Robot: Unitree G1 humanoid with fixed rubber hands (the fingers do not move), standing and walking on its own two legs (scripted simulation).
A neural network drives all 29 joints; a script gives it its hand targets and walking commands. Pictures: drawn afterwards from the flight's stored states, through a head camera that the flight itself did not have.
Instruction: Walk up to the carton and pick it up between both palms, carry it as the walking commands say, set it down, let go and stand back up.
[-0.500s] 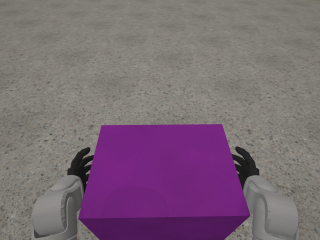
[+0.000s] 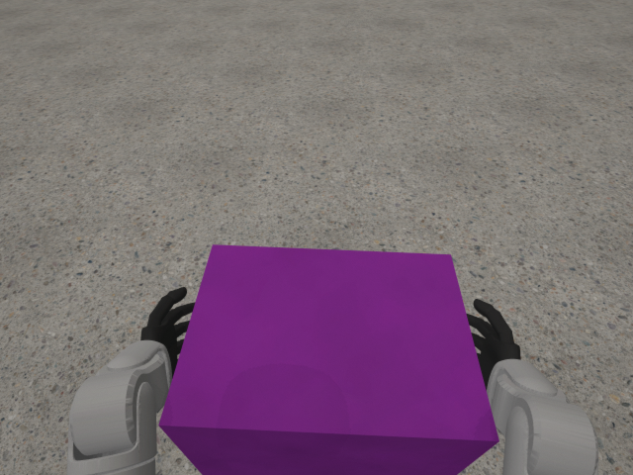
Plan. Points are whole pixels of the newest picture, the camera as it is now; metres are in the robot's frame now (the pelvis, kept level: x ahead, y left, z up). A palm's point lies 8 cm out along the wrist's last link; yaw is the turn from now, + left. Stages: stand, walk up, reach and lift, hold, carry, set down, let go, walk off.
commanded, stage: carry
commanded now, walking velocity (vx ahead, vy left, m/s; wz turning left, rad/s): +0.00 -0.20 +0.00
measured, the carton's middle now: (325, 382) +0.26 -0.01 +0.01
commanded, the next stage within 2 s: none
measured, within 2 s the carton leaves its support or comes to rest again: neither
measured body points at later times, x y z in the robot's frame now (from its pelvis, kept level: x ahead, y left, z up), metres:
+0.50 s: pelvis -0.04 -0.09 +0.01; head -0.05 -0.08 +0.46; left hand +0.21 +0.13 +0.09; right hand +0.22 -0.25 +0.09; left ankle -0.05 +0.02 -0.72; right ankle -0.01 -0.24 -0.66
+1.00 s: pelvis -0.06 -0.23 +0.01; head -0.08 -0.25 +0.46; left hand +0.18 -0.03 +0.10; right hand +0.21 -0.40 +0.09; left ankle -0.10 -0.10 -0.69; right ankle -0.01 -0.29 -0.72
